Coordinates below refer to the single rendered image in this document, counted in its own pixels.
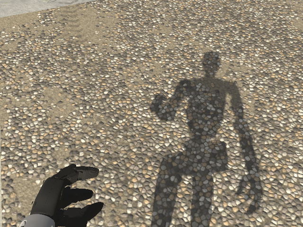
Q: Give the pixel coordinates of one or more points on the left robot hand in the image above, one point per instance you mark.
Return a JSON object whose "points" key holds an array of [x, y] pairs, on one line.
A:
{"points": [[55, 195]]}

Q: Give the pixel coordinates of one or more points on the left robot forearm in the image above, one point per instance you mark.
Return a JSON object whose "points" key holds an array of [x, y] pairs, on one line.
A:
{"points": [[37, 220]]}

